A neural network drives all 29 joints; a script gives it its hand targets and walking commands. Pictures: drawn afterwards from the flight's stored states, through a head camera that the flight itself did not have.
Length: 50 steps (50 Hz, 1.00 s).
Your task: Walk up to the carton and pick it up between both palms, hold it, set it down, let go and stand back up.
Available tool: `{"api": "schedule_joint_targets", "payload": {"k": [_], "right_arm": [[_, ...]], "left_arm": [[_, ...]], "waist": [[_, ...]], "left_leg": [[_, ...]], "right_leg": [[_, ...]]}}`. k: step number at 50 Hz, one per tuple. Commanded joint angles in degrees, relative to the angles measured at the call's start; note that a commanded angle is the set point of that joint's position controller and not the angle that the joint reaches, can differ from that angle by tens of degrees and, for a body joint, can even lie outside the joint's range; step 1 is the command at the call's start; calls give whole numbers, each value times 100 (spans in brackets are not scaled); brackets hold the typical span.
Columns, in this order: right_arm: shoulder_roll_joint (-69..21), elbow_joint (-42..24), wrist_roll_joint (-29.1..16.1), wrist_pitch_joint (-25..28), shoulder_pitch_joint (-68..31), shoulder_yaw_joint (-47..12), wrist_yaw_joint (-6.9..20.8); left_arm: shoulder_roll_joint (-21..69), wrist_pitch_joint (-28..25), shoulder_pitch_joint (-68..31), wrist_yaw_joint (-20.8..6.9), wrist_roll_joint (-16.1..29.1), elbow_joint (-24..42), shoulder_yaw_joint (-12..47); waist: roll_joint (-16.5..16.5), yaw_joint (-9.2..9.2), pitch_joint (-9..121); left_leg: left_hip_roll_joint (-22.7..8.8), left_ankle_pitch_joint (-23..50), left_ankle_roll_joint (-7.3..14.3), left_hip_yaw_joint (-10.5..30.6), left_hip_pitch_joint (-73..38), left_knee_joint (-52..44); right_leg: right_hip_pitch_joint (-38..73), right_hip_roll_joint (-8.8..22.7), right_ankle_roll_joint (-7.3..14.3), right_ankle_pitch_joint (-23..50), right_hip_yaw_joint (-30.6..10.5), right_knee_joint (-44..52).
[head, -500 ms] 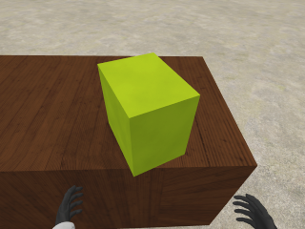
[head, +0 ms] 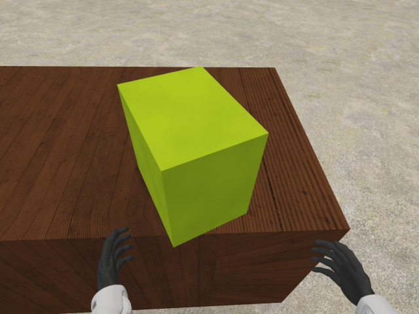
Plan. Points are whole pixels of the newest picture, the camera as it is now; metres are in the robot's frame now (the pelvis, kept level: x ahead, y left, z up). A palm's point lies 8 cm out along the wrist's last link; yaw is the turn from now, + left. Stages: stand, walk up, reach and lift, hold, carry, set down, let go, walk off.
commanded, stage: reach and lift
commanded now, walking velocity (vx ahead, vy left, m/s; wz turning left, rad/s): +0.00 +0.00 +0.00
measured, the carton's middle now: (187, 154) +0.44 +0.06 +0.05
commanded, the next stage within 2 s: none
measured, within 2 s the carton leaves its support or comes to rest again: neither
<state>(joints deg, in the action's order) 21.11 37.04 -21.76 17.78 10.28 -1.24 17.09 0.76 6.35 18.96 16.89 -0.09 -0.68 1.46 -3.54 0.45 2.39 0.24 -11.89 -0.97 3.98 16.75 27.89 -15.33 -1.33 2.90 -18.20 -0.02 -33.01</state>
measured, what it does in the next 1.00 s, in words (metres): stands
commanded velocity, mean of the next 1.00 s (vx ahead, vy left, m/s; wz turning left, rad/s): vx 0.00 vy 0.00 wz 0.00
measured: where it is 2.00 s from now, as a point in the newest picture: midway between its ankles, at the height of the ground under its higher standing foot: outside the picture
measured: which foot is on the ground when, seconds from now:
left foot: down 0.00-1.00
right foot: down 0.00-1.00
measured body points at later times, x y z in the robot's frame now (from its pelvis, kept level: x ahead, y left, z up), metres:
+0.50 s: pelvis -0.01 -0.01 +0.00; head -0.02 +0.01 +0.45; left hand +0.20 +0.18 +0.04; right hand +0.22 -0.25 +0.01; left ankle +0.03 +0.16 -0.73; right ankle -0.01 -0.08 -0.73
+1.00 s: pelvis -0.01 +0.00 +0.00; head +0.02 +0.01 +0.45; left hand +0.25 +0.19 +0.08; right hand +0.30 -0.23 +0.05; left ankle +0.03 +0.16 -0.73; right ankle -0.01 -0.08 -0.73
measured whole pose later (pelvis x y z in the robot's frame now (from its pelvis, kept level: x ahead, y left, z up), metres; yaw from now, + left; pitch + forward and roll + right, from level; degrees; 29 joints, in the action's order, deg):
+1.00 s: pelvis -0.01 +0.00 +0.00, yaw +0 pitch +1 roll +1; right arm 22.8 17.0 -27.9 -3.9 -6.1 -3.5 4.5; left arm 0.8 34.8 8.0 20.7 -0.1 25.1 -0.2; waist -3.0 0.5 -2.2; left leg -1.0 -10.0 -2.8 4.0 16.4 25.7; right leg -14.9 -2.5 3.5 -15.9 0.0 -30.3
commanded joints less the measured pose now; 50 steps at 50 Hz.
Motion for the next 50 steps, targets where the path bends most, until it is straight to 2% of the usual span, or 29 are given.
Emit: {"api": "schedule_joint_targets", "payload": {"k": [1, 3, 4, 7, 9, 11, 12, 13, 14, 15, 18, 19, 21, 22, 23, 24, 25, 26, 28, 33, 34, 35, 37, 38, 40, 43, 47, 48, 50], "right_arm": [[2418, -1554, -313, 277, -767, 282, -110], [2415, -1567, -400, 315, -685, 295, -113], [2422, -1900, -441, 345, -437, 296, -165], [2334, -2069, -520, 401, -722, 156, -205], [2373, -2115, -522, 389, -633, 212, -227], [2336, -2262, -573, 342, -756, 200, -207], [2278, -2190, -587, 311, -808, 90, -224], [2342, -2312, -543, 251, -707, 99, -242], [2390, -2279, -511, 207, -964, 144, -249], [2363, -2430, -531, 146, -1068, 78, -236], [2539, -2770, -557, 4, -1260, 314, -283], [2393, -2681, -585, -51, -1304, 230, -336], [2409, -2838, -521, -220, -1656, 281, -372], [2306, -2753, -560, -344, -1836, 300, -396], [2199, -3026, -489, -434, -1825, 330, -438], [2301, -3082, -499, -541, -2112, 345, -470], [2369, -2872, -448, -647, -2097, 403, -436], [2316, -2831, -515, -770, -2346, 495, -448], [2465, -3331, -550, -852, -2819, 614, -496], [2317, -2976, -547, -1413, -2834, 563, -705], [2302, -3051, -556, -1422, -2845, 509, -757], [2129, -2695, -582, -1563, -2790, 299, -795], [2153, -3117, -695, -1704, -2844, 305, -883], [2317, -3130, -662, -1759, -3076, 366, -912], [2328, -3200, -769, -1793, -2890, 248, -1065], [2414, -3826, -665, -1802, -3270, 226, -1222], [2534, -3835, -685, -1925, -3231, 320, -1323], [2534, -3836, -687, -1960, -3127, 440, -1326], [2392, -3957, -767, -2011, -3384, 419, -1306]], "left_arm": [[64, -306, 296, 95, -221, 1801, 290], [208, -290, 498, 120, -216, 2077, 405], [234, -256, 767, 80, -98, 2004, 420], [153, -289, 431, 119, -28, 2263, 410], [224, -189, 504, 153, 17, 2470, 486], [263, -141, 328, 176, -47, 2391, 459], [331, -94, 151, 199, 10, 2588, 573], [345, -30, 410, 176, -29, 2389, 447], [271, 28, 104, 167, -20, 2423, 455], [377, 99, -55, 204, 86, 2392, 518], [219, 275, -427, 271, 86, 2745, 458], [160, 341, -466, 270, 37, 2785, 352], [175, 492, -854, 283, 101, 2640, 342], [155, 593, -1285, 341, 180, 2783, 395], [35, 673, -1229, 331, 176, 2681, 284], [82, 745, -1578, 365, 209, 2736, 221], [83, 844, -1667, 395, 207, 2870, 342], [47, 958, -1888, 418, 245, 2870, 257], [-163, 1030, -2429, 495, 346, 3239, 171], [-155, 1651, -2648, 525, 209, 2765, -96], [-86, 1763, -2410, 495, 300, 2859, -68], [-33, 1917, -2513, 478, 186, 2661, -110], [-187, 2113, -2549, 457, 193, 3085, -247], [-132, 2201, -2769, 484, 308, 3408, -130], [-233, 2369, -2341, 396, 184, 3293, -480], [-256, 2569, -2446, 363, 141, 3588, -600], [-351, 2655, -2639, 365, 338, 4271, -704], [-249, 2689, -2632, 370, 383, 4224, -615], [-336, 2758, -2845, 388, 370, 4440, -733]], "waist": [[-84, 372, 684], [139, 370, 686], [-106, 321, 738], [-128, 490, 666], [-113, 332, 810], [-200, 389, 626], [25, 419, 647], [-310, 461, 726], [-402, 349, 567], [-117, 459, 717], [-109, 381, 491], [-97, 487, 420], [-363, 460, 255], [-244, 423, 137], [-438, 534, 237], [-417, 592, 206], [-144, 437, 254], [-156, 582, 241], [-180, 573, 511], [-150, 603, 453], [-381, 557, 385], [-157, 612, 290], [139, 684, 660], [160, 550, 909], [179, 632, 1027], [81, 721, 1382], [195, 568, 1486], [348, 501, 1552], [473, 655, 1727]], "left_leg": [[-167, 1681, -61, -222, -1696, -368], [-133, 2105, -106, -222, -1778, -284], [-116, 2255, -75, -190, -1887, -285], [-138, 2072, -26, -234, -1647, -236], [-110, 2100, -48, -221, -1812, -229], [-146, 1644, -1, -278, -1572, -328], [-133, 1832, -15, -275, -1604, -324], [-137, 1761, -13, -311, -1648, -329], [-175, 1499, -12, -269, -1573, -399], [-179, 1523, -43, -288, -1597, -433], [-192, 1200, -68, -289, -1518, -529], [-175, 1062, -63, -358, -1450, -536], [-168, 453, -34, -367, -1244, -640], [-136, 52, -33, -416, -949, -655], [-140, -12, 30, -420, -941, -671], [-176, 41, -19, -424, -879, -750], [-151, -246, -44, -387, -1006, -688], [-146, -590, -33, -377, -814, -753], [-162, -860, -18, -276, -744, -689], [-212, -228, -76, -385, -918, -796], [-211, -6, -69, -357, -995, -766], [-200, 110, -48, -359, -1096, -772], [-180, 768, -89, -431, -1447, -750], [-203, 1227, -146, -397, -1756, -729], [-112, 2303, -195, -545, -1866, -485], [-68, 2692, -214, -541, -1918, -371], [-87, 3272, -313, -535, -2204, -331], [-131, 3191, -365, -480, -2354, -309], [-104, 3197, -323, -538, -2281, -280]], "right_leg": [[-342, -195, 225, 1566, -36, 1281], [-428, -280, 230, 1745, 20, 1278], [-289, -275, 197, 1962, -12, 1313], [-368, -182, 150, 1827, -98, 1240], [-363, -168, 108, 2019, -108, 1295], [-419, -167, 172, 1503, -161, 1325], [-492, -131, 137, 1651, -166, 1346], [-308, -166, 145, 1651, -169, 1378], [-384, -160, 161, 1335, -218, 1413], [-408, -144, 221, 1307, -208, 1436], [-518, -161, 215, 1082, -232, 1444], [-308, -106, 216, 1010, -298, 1482], [-418, 7, 183, 478, -499, 1614], [-508, 15, 169, 98, -509, 1566], [-379, 67, 144, -1, -623, 1615], [-375, 88, 135, 2, -668, 1626], [-533, 31, 207, -196, -534, 1580], [-559, 41, 205, -440, -579, 1551], [-663, 166, 152, -581, -817, 1472], [-305, 188, 92, -61, -877, 1660], [-179, 127, 129, 216, -819, 1645], [-221, 97, 149, 288, -761, 1638], [65, -8, 210, 1003, -591, 1585], [143, -80, 269, 1405, -433, 1557], [494, -268, 251, 2265, -342, 1469], [783, -312, 183, 2843, -318, 1330], [662, -336, 150, 3094, -262, 1336], [600, -371, 229, 2664, -214, 1379], [512, -363, 223, 2596, -275, 1417]]}}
